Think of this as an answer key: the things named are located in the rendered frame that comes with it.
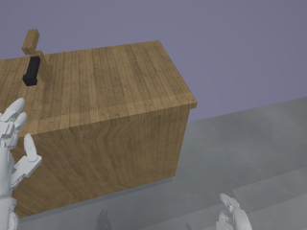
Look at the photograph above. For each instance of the tap lever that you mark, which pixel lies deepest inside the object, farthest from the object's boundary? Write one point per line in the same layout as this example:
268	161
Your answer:
30	77

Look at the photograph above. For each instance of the counter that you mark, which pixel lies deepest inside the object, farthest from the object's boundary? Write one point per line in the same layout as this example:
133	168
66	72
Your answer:
103	120

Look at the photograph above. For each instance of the robot left hand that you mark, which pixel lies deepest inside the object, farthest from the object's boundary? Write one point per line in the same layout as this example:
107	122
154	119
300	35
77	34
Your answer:
11	123

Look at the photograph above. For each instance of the robot right hand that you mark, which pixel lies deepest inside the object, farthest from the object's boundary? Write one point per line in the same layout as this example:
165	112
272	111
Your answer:
237	220

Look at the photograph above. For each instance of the robot left forearm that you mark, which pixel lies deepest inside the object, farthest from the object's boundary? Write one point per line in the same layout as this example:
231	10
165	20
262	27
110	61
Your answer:
9	220

